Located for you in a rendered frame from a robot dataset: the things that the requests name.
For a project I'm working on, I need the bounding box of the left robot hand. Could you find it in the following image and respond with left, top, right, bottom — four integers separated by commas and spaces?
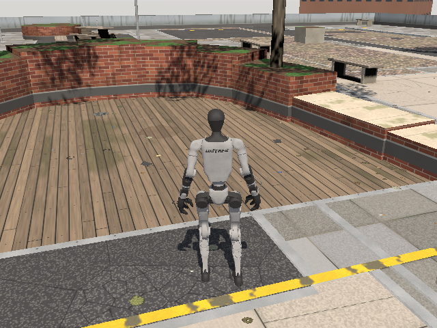
178, 197, 193, 215

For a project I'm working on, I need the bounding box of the right robot upper arm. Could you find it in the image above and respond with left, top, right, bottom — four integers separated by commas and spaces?
231, 138, 251, 176

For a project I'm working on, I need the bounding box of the humanoid robot head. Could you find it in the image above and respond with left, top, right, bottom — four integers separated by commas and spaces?
205, 109, 229, 142

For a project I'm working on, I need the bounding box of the right robot foot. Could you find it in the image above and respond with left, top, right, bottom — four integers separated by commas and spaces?
232, 268, 243, 286

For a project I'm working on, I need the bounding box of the robot left forearm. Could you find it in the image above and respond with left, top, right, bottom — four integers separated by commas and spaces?
179, 168, 193, 199

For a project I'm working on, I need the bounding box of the left robot upper arm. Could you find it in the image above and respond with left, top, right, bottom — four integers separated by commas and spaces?
185, 139, 203, 178

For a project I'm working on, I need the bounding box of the robot right forearm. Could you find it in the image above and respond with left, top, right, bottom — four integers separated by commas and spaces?
244, 165, 259, 196

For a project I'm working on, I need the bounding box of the right robot hand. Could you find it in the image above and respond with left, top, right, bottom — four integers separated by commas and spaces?
245, 194, 261, 211

